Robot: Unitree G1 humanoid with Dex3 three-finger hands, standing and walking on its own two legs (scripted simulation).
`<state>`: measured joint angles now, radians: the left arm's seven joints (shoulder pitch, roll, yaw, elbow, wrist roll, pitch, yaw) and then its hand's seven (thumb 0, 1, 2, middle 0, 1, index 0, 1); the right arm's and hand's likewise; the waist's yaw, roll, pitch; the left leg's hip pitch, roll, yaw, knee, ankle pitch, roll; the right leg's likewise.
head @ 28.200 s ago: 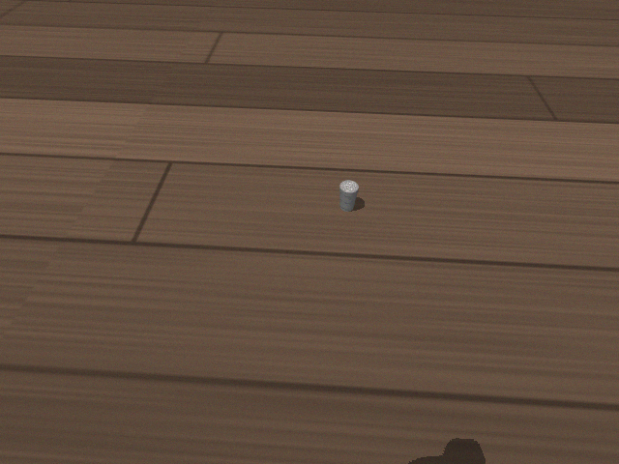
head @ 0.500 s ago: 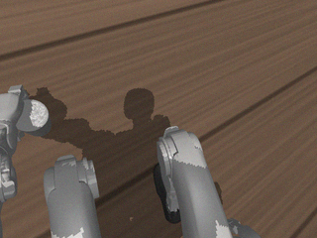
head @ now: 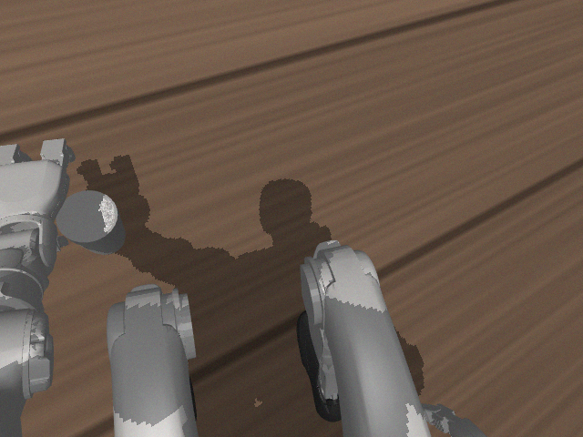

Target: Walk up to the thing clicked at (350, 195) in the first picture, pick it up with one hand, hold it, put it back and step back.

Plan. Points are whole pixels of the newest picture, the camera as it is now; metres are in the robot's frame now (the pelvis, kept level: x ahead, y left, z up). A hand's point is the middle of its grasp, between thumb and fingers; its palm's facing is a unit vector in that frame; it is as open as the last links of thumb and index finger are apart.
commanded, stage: withdraw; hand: left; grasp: from the side
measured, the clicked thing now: (98, 228) +0.44 +0.22 -0.26
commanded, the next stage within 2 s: home in 0.72 s
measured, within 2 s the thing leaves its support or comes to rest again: neither
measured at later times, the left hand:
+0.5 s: hand out of the picture +0.38 +0.28 -0.06, palm faces -0.51 -0.03 -0.86, open 13.1 cm
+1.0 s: hand (12, 172) +0.48 +0.27 -0.09, palm faces -0.37 -0.03 -0.93, open 13.4 cm
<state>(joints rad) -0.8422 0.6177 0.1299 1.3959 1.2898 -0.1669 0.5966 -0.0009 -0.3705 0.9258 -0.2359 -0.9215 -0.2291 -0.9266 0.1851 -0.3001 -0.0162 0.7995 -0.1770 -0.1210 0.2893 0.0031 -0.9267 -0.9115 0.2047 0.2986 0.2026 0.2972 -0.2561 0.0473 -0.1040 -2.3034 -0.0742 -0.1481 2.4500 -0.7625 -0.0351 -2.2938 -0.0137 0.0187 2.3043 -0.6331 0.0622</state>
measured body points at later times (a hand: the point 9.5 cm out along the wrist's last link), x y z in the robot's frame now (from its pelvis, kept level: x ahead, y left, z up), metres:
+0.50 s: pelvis -0.02 -0.01 +0.08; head +0.18 +0.05 +0.48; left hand +0.41 +0.28 -0.01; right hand +0.11 -0.31 -0.02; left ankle +0.06 +0.12 -0.29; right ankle +0.11 -0.15 -0.29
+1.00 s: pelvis -0.01 +0.01 +0.05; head +0.22 +0.04 +0.43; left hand +0.49 +0.27 -0.04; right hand +0.00 -0.24 -0.07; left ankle +0.06 +0.12 -0.29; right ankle +0.11 -0.15 -0.29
